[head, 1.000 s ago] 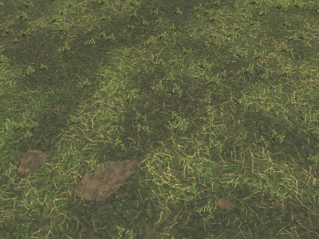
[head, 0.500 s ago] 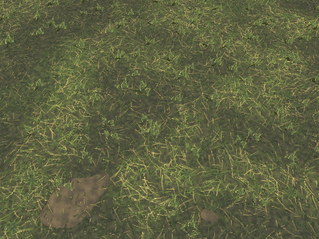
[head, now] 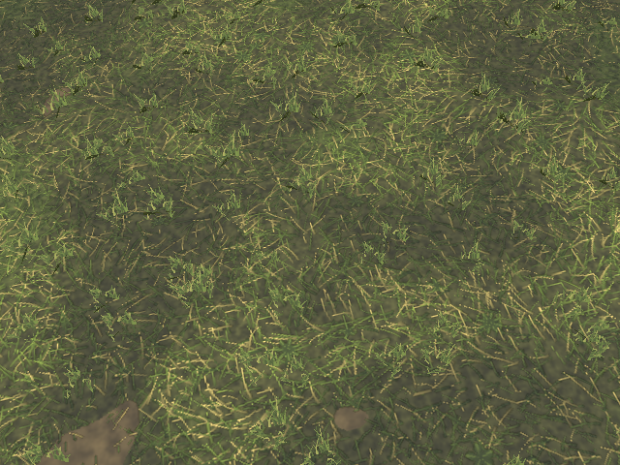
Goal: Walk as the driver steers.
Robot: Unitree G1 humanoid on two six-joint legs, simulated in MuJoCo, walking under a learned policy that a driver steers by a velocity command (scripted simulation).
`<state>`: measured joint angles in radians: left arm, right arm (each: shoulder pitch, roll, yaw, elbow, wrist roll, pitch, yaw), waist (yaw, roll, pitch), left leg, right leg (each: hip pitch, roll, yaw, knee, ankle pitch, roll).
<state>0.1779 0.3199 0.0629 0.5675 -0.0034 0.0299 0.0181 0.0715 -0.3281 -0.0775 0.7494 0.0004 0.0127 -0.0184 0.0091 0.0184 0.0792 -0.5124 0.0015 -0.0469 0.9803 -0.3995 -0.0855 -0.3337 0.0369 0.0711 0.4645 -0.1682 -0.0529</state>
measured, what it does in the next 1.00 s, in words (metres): steps on the spot, turning right: left foot, then right foot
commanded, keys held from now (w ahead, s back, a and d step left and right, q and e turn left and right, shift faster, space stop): e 0.56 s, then no key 0.44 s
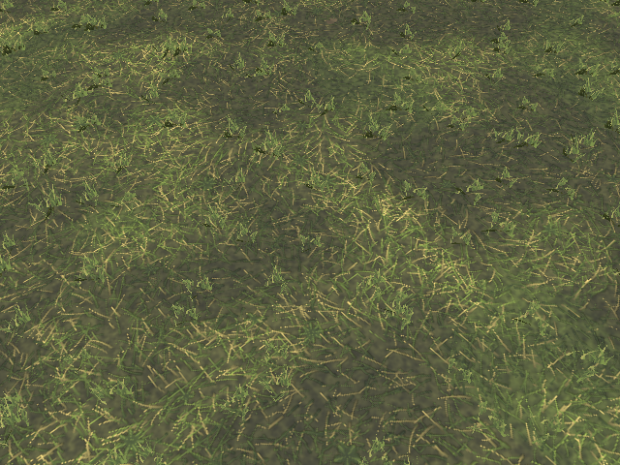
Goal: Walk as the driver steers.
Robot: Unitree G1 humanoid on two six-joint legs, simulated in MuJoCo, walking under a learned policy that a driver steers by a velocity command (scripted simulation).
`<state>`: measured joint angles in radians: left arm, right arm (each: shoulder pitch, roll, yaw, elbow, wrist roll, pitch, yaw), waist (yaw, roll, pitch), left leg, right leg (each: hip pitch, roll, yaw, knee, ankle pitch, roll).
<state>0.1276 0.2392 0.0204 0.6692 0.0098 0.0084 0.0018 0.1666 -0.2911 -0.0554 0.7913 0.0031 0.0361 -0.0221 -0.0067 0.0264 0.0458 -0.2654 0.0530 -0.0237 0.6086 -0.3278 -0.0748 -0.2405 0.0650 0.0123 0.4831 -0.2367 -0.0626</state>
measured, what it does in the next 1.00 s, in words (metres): steps on the spot: left foot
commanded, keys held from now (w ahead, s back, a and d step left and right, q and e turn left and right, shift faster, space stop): no key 1.00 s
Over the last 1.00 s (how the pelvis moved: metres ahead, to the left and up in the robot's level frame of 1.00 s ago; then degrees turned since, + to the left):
-0.01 -0.01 0.00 -26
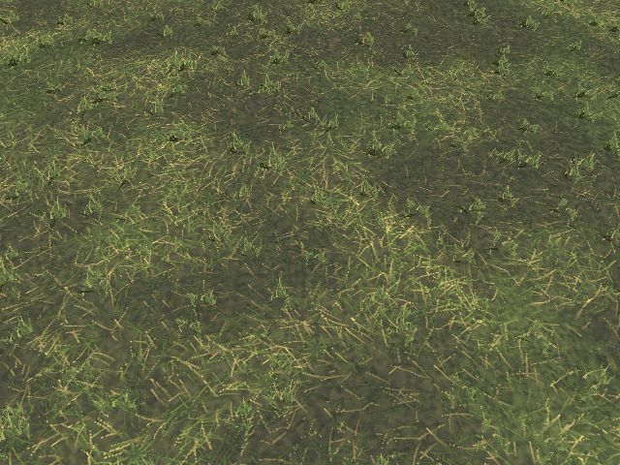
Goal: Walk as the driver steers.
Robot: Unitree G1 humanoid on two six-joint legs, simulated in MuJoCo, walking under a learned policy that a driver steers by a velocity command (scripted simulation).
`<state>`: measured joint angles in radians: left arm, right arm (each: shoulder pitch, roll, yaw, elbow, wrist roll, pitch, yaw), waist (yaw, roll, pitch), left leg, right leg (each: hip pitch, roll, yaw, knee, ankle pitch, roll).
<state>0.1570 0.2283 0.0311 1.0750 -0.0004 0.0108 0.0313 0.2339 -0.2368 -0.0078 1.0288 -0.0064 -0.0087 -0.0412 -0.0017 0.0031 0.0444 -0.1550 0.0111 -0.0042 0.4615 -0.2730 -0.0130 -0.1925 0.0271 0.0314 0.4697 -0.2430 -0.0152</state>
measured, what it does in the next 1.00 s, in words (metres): stands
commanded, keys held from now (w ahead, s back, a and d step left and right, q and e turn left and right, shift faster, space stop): no key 0.86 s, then w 0.14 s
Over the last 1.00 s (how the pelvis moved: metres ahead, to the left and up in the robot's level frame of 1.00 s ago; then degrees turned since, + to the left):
0.00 0.02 0.00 0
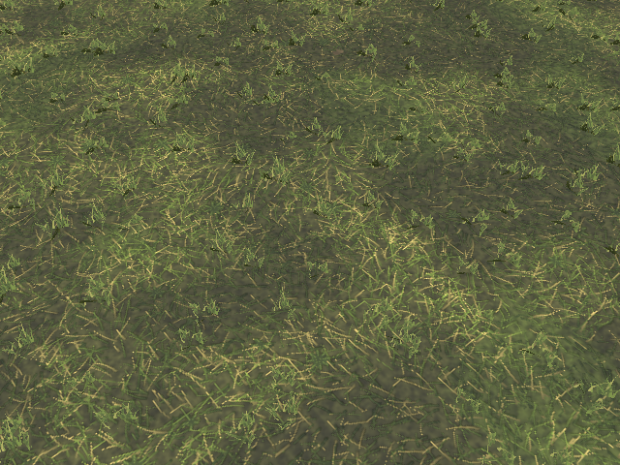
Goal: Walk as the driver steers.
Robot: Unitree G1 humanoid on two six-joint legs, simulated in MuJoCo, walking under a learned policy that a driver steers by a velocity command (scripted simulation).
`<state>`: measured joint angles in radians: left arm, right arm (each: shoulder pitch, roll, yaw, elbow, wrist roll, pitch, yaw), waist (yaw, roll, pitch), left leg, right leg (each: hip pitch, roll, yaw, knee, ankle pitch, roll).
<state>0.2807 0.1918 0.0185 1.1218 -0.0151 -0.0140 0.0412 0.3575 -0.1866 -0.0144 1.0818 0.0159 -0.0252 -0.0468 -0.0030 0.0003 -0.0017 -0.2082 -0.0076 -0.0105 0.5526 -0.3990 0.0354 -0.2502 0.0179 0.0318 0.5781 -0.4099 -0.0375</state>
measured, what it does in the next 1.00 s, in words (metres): walks ahead: left foot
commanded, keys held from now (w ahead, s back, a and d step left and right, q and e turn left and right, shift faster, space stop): w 0.66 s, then no key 0.34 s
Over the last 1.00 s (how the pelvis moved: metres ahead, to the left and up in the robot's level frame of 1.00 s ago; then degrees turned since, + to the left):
0.01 0.01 0.00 0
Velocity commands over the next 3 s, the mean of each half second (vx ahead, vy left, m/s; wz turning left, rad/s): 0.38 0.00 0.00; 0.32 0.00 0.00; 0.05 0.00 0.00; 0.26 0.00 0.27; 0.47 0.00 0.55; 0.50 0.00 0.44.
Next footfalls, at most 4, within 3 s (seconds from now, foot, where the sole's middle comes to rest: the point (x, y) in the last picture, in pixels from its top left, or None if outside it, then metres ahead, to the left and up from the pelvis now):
0.58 left None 0.45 0.11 -0.77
1.04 right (372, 437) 0.60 -0.10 -0.77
2.28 left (232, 340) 0.84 0.22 -0.77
2.84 right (234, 231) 1.21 0.25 -0.77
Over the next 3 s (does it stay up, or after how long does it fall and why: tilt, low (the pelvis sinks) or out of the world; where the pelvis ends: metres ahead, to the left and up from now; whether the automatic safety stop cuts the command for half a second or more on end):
stays up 1.09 0.27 0.00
